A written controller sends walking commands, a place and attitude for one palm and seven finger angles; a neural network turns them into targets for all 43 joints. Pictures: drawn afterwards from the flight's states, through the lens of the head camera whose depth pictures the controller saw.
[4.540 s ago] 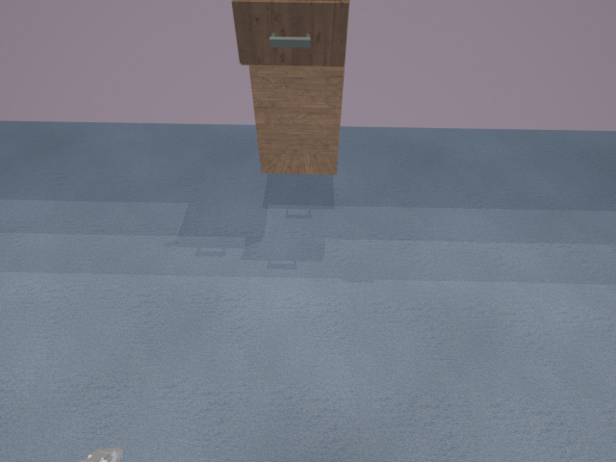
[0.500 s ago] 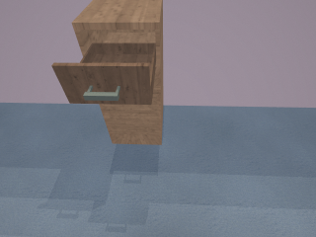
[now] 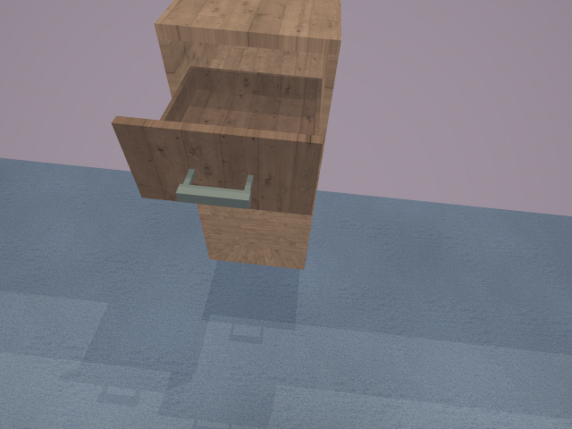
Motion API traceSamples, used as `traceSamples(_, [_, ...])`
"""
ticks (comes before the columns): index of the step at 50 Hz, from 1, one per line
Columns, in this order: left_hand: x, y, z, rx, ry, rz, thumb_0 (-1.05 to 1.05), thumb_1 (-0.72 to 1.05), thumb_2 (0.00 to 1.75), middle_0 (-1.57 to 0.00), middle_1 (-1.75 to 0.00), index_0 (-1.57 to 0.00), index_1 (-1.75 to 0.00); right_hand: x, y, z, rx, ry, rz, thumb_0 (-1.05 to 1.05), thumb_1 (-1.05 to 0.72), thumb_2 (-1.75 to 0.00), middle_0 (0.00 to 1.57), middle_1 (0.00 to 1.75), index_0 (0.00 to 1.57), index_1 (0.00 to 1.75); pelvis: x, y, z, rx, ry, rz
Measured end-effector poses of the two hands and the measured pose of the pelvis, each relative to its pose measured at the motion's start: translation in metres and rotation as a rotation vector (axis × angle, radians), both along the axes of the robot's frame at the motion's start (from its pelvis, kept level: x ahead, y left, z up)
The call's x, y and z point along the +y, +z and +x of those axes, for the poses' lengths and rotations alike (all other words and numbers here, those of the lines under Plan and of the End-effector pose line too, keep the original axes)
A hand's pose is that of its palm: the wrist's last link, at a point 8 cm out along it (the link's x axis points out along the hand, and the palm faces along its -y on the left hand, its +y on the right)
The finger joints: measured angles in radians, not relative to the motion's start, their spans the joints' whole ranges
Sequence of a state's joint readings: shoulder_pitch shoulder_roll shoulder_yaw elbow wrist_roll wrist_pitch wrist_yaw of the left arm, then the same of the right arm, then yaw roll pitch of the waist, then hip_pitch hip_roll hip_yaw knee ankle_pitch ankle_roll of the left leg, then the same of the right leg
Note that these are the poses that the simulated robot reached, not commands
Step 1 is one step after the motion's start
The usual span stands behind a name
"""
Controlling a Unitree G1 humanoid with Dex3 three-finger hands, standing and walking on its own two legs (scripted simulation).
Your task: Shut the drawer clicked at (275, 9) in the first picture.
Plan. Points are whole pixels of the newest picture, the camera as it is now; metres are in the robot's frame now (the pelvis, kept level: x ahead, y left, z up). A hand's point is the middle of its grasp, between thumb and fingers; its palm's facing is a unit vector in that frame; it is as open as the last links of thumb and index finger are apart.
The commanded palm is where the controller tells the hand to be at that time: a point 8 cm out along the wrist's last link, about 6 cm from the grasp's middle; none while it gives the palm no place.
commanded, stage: take the last steps up to it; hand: left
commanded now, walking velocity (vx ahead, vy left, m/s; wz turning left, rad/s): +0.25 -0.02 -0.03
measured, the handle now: (217, 187) +0.48 +0.17 +0.03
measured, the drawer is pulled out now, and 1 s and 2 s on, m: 0.30 0.30 0.30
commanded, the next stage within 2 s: come to a stop and stand still in 0.32 s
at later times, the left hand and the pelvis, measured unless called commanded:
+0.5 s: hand (193, 396) +0.19 +0.16 -0.15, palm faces +0.06 -0.97 -0.23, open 7.2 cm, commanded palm none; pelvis +0.14 -0.02 +0.01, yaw +1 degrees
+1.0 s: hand (181, 423) +0.15 +0.18 -0.17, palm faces +0.03 -0.97 -0.26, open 7.4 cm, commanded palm none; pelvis +0.12 -0.02 +0.00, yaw -1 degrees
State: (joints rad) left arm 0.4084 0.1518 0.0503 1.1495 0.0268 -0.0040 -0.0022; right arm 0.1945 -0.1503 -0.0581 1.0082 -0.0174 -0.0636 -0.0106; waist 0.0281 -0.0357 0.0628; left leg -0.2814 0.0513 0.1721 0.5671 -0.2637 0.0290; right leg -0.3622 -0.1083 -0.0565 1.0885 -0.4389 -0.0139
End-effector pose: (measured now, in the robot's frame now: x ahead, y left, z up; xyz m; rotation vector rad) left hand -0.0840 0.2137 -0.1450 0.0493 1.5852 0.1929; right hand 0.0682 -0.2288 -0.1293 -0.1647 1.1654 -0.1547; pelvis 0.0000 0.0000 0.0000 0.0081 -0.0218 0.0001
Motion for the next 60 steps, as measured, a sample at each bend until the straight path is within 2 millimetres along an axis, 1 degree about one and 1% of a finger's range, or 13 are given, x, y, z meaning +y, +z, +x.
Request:
traceSamples(5, [0.025,0.011,0.107,-0.206,-0.067,0.056,0.01,0.91,0.90,-0.19,-0.29,-0.19,-0.29,0.003,0.002,-0.009,0.066,-0.038,0.010,-0.01,-0.94,-0.89,0.20,0.30,0.20,0.30,0.004,0.010,0.027,-0.001,-0.009,0.014])
traceSamples(10, [0.024,0.027,0.204,-0.380,-0.124,0.091,0.01,0.91,0.90,-0.19,-0.29,-0.19,-0.29,0.007,-0.010,-0.023,0.181,-0.071,0.062,0.00,-0.92,-0.89,0.20,0.30,0.20,0.30,-0.001,0.010,0.057,-0.005,-0.005,0.029])
traceSamples(14, [0.009,0.031,0.262,-0.464,-0.168,0.109,0.00,0.91,0.90,-0.19,-0.29,-0.19,-0.29,0.004,-0.026,-0.026,0.263,-0.100,0.105,0.00,-0.91,-0.89,0.20,0.30,0.20,0.30,-0.014,0.001,0.085,-0.010,-0.004,0.037])
traceSamples(17, [-0.003,0.027,0.281,-0.487,-0.172,0.109,0.00,0.91,0.90,-0.19,-0.29,-0.19,-0.29,-0.002,-0.034,-0.016,0.306,-0.099,0.117,0.00,-0.91,-0.89,0.20,0.30,0.20,0.30,-0.021,-0.005,0.102,-0.013,0.002,0.016])
traceSamples(20, [-0.013,0.026,0.277,-0.446,-0.145,0.088,0.00,0.91,0.90,-0.19,-0.29,-0.20,-0.30,-0.008,-0.027,0.009,0.295,-0.091,0.104,0.01,-0.91,-0.89,0.20,0.30,0.20,0.29,-0.023,0.001,0.116,-0.012,0.007,0.003])
traceSamples(24, [-0.004,0.028,0.265,-0.373,-0.101,0.109,-0.01,0.95,0.90,-0.20,-0.30,-0.20,-0.30,-0.013,-0.015,0.053,0.232,-0.070,0.076,0.01,-0.91,-0.89,0.20,0.30,0.20,0.29,-0.023,0.010,0.133,-0.001,0.013,-0.006])
traceSamples(29, [0.003,0.016,0.246,-0.254,-0.082,0.075,-0.01,0.94,0.90,-0.20,-0.30,-0.20,-0.30,-0.010,-0.008,0.100,0.173,-0.041,0.028,0.01,-0.92,-0.89,0.20,0.30,0.20,0.29,-0.011,0.010,0.149,0.000,0.004,-0.023])
traceSamples(34, [0.012,-0.002,0.236,-0.178,-0.046,0.033,0.00,0.92,0.90,-0.20,-0.30,-0.20,-0.30,0.002,-0.002,0.129,0.137,-0.022,-0.017,0.01,-0.93,-0.89,0.20,0.30,0.20,0.29,0.005,0.004,0.160,-0.015,-0.003,-0.027])
traceSamples(39, [0.018,-0.001,0.232,-0.150,-0.053,0.029,0.00,0.91,0.90,-0.20,-0.30,-0.20,-0.30,0.008,0.006,0.144,0.096,-0.013,-0.034,0.01,-0.93,-0.89,0.20,0.30,0.20,0.30,0.008,0.008,0.155,-0.005,-0.009,-0.017])
traceSamples(43, [0.022,0.004,0.232,-0.160,-0.070,0.055,0.00,0.91,0.90,-0.20,-0.29,-0.20,-0.30,0.004,0.005,0.144,0.068,-0.018,-0.023,0.00,-0.92,-0.89,0.20,0.30,0.20,0.30,0.003,0.009,0.142,0.004,-0.017,-0.016])
traceSamples(47, [0.019,0.010,0.232,-0.193,-0.094,0.091,0.00,0.91,0.90,-0.19,-0.29,-0.20,-0.30,-0.009,-0.001,0.133,0.048,-0.030,0.002,0.00,-0.91,-0.89,0.20,0.30,0.20,0.30,-0.009,0.006,0.127,0.007,-0.023,-0.008])
traceSamples(52, [-0.001,0.016,0.220,-0.246,-0.114,0.136,0.00,0.91,0.90,-0.19,-0.29,-0.19,-0.30,-0.031,-0.019,0.104,0.069,-0.053,0.056,0.00,-0.91,-0.89,0.20,0.30,0.20,0.30,-0.032,0.000,0.112,-0.006,-0.016,0.013])
traceSamples(60, [-0.041,0.033,0.189,-0.218,-0.083,0.088,0.00,0.91,0.90,-0.20,-0.30,-0.20,-0.30,-0.051,-0.012,0.049,0.199,-0.058,0.077,0.00,-0.91,-0.89,0.20,0.30,0.20,0.29,-0.048,0.018,0.110,0.003,-0.012,0.030])
